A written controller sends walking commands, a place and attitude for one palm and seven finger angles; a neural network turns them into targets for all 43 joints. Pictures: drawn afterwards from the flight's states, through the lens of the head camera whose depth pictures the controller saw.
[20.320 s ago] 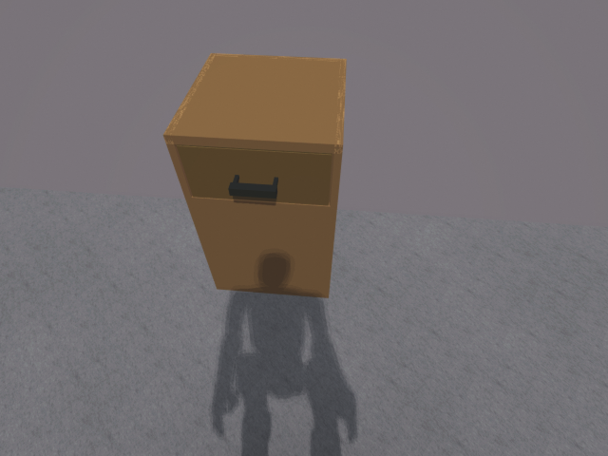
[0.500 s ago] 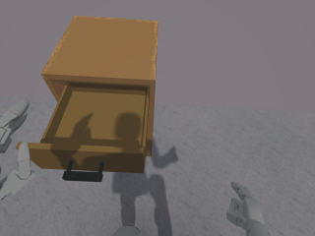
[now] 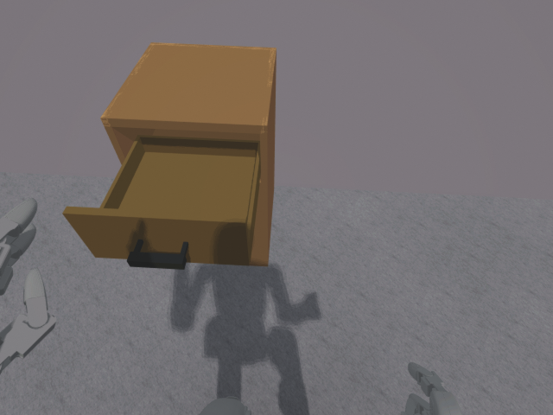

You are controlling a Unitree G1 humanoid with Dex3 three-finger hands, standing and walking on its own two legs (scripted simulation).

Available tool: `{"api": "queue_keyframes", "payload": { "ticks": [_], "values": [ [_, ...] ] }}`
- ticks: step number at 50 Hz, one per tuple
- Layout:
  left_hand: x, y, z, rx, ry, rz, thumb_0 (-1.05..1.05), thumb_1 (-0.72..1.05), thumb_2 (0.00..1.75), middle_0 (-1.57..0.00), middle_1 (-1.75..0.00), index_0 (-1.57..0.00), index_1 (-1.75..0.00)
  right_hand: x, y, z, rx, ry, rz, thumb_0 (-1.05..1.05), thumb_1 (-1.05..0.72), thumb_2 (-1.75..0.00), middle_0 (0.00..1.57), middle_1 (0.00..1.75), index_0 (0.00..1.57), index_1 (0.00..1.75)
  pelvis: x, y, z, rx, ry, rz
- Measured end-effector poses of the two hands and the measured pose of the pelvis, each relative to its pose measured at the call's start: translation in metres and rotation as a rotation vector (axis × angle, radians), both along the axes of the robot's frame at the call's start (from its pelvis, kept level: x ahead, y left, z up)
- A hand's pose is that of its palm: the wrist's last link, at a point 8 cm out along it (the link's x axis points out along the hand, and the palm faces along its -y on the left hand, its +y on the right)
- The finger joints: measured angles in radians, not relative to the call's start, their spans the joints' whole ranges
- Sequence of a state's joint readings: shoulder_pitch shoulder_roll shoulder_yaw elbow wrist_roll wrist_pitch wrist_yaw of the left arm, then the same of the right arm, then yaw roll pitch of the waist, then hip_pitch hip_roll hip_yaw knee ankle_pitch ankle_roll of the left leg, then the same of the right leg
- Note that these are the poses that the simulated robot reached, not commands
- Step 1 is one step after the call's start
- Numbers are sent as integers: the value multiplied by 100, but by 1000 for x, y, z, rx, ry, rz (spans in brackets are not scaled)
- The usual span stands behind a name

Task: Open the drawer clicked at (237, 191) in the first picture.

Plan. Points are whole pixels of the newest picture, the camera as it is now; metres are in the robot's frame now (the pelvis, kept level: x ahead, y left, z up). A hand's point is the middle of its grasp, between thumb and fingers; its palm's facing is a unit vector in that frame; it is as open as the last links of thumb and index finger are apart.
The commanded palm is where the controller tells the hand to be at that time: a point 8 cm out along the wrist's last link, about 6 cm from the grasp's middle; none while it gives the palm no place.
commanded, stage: stop stepping back and stand still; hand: left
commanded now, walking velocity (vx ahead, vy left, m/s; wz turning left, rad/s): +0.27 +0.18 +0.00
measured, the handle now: (159, 252) +0.46 +0.28 -0.17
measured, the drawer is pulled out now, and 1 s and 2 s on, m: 0.30 0.30 0.30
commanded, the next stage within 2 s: let the arm hang, fingers relaxed in 0.50 s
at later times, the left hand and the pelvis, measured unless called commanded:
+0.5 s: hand out of the picture +0.12 +0.25 +0.16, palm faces +0.42 -0.81 -0.42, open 7.4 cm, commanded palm +0.06 +0.29 +0.18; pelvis -0.06 +0.01 +0.00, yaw +2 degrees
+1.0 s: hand out of the picture -0.06 +0.19 -0.18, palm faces +0.11 -0.98 -0.19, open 7.0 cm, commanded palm none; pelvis -0.05 +0.01 +0.00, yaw +4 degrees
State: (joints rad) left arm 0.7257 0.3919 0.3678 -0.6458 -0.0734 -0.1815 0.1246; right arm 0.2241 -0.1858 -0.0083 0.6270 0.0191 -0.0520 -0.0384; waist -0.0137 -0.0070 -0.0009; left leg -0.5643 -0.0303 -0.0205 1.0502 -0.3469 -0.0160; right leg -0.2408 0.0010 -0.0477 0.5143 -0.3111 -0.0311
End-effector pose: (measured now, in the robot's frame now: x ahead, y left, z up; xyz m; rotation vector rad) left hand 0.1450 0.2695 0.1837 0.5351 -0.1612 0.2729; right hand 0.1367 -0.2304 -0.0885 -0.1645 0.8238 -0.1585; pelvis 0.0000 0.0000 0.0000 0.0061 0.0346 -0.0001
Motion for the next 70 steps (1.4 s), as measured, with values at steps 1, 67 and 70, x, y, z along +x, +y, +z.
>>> {"api": "queue_keyframes", "payload": {
  "ticks": [1, 67, 70],
  "values": [
    [-5, 2, -2, -11, 3, 25, 2, 88, 90, -22, -31, -21, -31, -9, -5, 1, -10, 13, -11, 1, -91, -90, 21, 30, 20, 30, -2, -1, 2, 9, 3, 3],
    [-249, -44, -322, -587, 1538, 402, 1, 91, 90, -20, -30, -20, -30, -213, 51, -57, 93, 644, 2, 0, -91, -90, 20, 30, 20, 30, -60, 16, 6, -6, -78, 67],
    [-240, -49, -323, -596, 1514, 382, 1, 91, 90, -20, -30, -20, -30, -215, 55, -58, 103, 637, -1, 0, -91, -90, 20, 30, 20, 30, -62, 16, 6, -4, -78, 65]
  ]
}}
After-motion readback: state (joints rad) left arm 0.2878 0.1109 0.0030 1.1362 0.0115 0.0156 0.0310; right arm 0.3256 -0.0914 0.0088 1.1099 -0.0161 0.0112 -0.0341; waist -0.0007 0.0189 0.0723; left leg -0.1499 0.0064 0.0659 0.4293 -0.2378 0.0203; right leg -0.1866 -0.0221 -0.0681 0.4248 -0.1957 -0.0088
